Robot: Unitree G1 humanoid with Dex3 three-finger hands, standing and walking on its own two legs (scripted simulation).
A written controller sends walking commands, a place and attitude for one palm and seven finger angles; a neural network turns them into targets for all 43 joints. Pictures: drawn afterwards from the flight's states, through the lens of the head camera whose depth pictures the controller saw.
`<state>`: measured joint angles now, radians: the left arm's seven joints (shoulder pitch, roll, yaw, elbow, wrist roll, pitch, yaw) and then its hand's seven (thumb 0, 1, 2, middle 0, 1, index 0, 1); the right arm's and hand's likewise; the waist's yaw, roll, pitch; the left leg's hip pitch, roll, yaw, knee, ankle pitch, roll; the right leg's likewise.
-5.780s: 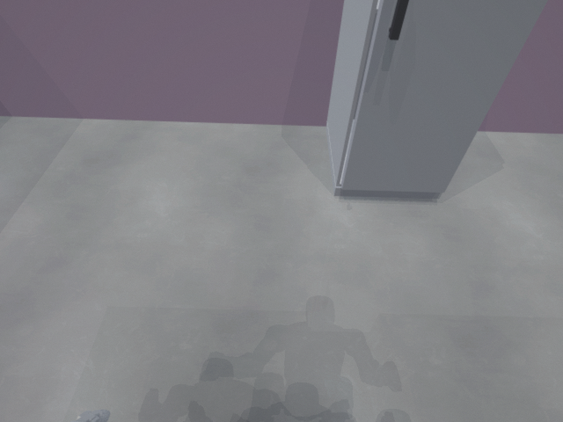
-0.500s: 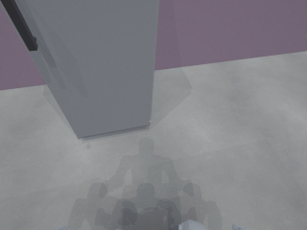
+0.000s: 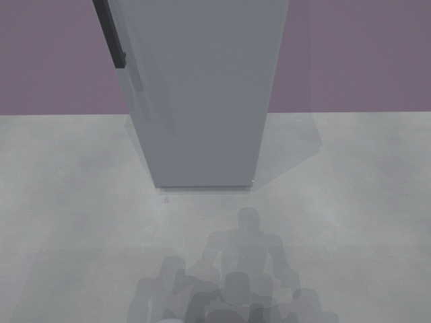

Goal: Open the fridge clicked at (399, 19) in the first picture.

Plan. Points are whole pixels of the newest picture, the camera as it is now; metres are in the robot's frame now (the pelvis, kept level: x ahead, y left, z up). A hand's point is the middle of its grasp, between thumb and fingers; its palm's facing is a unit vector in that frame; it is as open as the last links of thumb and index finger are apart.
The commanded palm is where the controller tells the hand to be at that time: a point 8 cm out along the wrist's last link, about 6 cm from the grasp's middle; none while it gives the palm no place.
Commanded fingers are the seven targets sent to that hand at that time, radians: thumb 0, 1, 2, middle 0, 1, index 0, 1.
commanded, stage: take the last steps up to it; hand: left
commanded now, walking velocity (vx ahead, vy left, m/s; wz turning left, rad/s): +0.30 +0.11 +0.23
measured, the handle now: (109, 18) +0.77 +0.33 +0.17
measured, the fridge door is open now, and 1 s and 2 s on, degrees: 0 0 0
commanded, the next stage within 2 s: come to a stop and stand still in 1.06 s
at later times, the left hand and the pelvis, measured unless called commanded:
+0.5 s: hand out of the picture +0.13 +0.21 -0.17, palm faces +0.08 -0.97 -0.22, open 7.4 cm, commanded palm none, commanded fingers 0.00 0.90 0.90 -0.20 -0.30 -0.20 -0.30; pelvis +0.07 +0.02 -0.01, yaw +4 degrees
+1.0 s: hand (101, 319) +0.14 +0.27 -0.19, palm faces +0.16 -0.98 -0.15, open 7.4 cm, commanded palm none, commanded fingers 0.00 0.90 0.90 -0.20 -0.30 -0.20 -0.30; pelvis +0.22 +0.10 -0.01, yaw +5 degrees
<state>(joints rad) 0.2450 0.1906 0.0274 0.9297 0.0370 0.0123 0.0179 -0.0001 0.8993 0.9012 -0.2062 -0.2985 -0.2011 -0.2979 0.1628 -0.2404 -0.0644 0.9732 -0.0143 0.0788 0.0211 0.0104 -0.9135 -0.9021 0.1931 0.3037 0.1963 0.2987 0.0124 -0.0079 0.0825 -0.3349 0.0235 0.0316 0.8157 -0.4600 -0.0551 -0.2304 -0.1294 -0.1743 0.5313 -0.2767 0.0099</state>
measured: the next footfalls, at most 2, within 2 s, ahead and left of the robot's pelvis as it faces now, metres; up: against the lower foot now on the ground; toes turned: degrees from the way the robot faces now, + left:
left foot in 0.06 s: +0.03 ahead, +0.13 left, +0.00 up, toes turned +5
right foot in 0.48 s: +0.16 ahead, -0.09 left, +0.00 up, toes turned -4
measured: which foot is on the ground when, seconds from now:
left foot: up 0.00-0.04, down 0.06-0.48, up 0.50-0.88, down 0.90-1.00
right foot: down 0.00-0.08, up 0.10-0.46, down 0.48-0.90, up 0.92-1.00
